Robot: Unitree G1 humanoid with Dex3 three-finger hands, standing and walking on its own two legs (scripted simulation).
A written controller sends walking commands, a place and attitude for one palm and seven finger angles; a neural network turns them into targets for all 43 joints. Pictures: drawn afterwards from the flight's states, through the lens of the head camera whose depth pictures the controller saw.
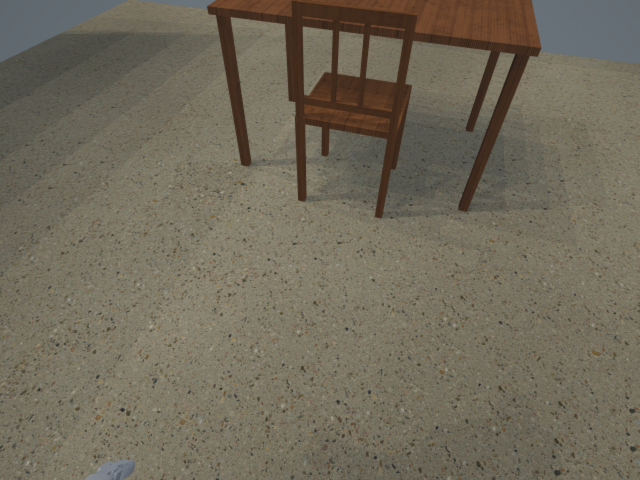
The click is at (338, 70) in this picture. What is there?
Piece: chair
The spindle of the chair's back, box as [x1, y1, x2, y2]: [330, 20, 339, 102]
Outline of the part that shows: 333,20 330,101 334,102 336,91 339,21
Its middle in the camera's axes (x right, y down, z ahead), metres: +0.05 -0.61 +1.34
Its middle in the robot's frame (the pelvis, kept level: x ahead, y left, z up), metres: +1.40 +0.01 -0.10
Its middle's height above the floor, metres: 0.67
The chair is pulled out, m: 0.00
